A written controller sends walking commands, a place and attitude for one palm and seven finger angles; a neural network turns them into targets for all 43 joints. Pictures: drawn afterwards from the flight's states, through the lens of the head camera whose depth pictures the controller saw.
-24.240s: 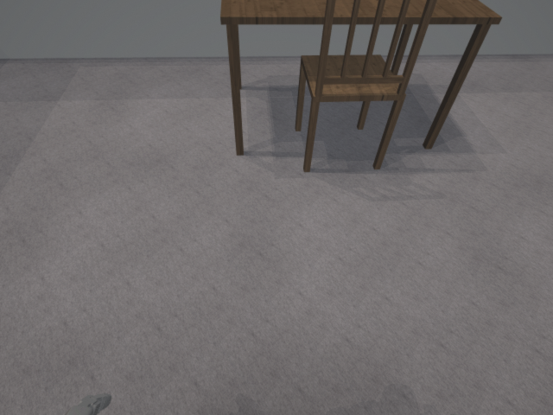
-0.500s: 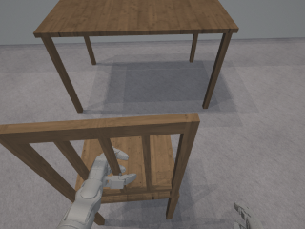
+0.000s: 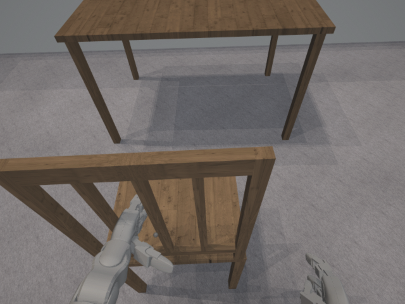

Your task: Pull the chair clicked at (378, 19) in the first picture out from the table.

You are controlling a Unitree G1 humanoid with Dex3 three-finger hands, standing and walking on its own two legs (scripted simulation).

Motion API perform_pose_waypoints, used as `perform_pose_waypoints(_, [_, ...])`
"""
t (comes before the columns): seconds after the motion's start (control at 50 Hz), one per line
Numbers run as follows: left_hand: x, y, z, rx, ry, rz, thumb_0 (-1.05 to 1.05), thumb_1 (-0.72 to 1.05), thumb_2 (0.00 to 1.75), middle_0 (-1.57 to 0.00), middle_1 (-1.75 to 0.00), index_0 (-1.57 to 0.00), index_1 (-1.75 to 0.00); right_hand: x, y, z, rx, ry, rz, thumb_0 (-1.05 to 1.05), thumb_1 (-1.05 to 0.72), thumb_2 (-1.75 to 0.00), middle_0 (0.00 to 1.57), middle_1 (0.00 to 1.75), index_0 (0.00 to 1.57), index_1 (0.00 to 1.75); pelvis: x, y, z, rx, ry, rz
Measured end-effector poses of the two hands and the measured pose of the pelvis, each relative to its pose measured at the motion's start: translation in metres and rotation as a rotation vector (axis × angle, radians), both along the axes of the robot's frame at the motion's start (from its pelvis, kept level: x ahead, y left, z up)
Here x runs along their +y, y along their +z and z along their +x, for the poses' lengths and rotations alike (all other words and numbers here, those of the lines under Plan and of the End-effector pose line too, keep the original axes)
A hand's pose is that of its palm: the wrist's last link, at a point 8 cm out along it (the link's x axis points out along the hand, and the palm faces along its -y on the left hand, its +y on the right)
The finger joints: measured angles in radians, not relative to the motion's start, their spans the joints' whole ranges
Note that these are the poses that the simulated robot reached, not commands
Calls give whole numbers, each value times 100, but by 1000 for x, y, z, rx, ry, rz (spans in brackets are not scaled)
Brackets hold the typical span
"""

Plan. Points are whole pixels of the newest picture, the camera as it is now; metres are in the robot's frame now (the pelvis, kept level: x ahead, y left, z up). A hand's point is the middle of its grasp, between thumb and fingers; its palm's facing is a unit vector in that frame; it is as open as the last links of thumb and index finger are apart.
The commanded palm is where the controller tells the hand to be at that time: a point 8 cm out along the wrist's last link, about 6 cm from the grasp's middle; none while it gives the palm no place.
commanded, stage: draw the fingers out of the gap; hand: left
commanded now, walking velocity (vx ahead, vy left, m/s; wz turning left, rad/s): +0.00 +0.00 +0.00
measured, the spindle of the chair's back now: (158, 222) +0.29 +0.11 -0.02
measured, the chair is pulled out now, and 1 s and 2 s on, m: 0.71 0.71 0.71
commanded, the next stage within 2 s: draw the hand back to the body in 0.84 s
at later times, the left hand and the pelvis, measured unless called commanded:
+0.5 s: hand (145, 274) +0.19 +0.12 -0.03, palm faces -0.10 -0.98 -0.15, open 17.5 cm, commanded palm +0.17 +0.17 -0.01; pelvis +0.00 +0.00 -0.01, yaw +1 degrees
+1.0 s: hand out of the picture +0.12 +0.13 -0.02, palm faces -0.06 -0.99 -0.11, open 17.5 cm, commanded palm +0.10 +0.18 +0.00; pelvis -0.01 +0.01 -0.02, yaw +1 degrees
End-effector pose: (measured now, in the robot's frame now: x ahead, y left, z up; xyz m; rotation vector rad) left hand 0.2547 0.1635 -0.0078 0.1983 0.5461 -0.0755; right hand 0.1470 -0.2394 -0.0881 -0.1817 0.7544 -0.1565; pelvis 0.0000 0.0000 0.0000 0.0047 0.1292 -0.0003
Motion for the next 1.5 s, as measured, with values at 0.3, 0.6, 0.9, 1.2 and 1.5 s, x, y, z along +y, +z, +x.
perform_pose_waypoints(0.3, [5, -3, -38, 9, 2, -12, -1, -54, 20, -2, -1, -1, -1, -11, 6, -1, -37, -15, -30, 1, -91, -90, 20, 30, 20, 30, -2, -5, 3, 13, -1, -2])
perform_pose_waypoints(0.6, [15, -3, -91, 23, 40, -5, -1, -54, 20, -2, -1, -1, 0, 9, 10, 17, -141, 27, -22, 1, -91, -90, 20, 30, 20, 30, 1, -14, -4, 12, 17, -11])
perform_pose_waypoints(0.9, [16, -1, -137, 45, 49, -24, -1, -54, 20, -1, 0, -1, 0, 19, 13, 18, -201, 16, -21, 2, -90, -90, 20, 30, 20, 30, 8, -21, -9, 12, 22, -20])
perform_pose_waypoints(1.2, [37, 54, -126, -481, 144, -143, -2, -54, 20, 0, 0, -1, 0, 27, -8, 10, -209, 55, -11, 1, -90, -90, 20, 30, 20, 30, 8, -39, -22, 38, 24, -33])
perform_pose_waypoints(1.5, [66, 96, -134, -505, 137, -24, -2, -50, 22, -1, -1, -1, -1, 25, 2, 10, -222, 1, 21, 2, -90, -90, 20, 30, 20, 30, 5, -26, -21, -23, 17, -32])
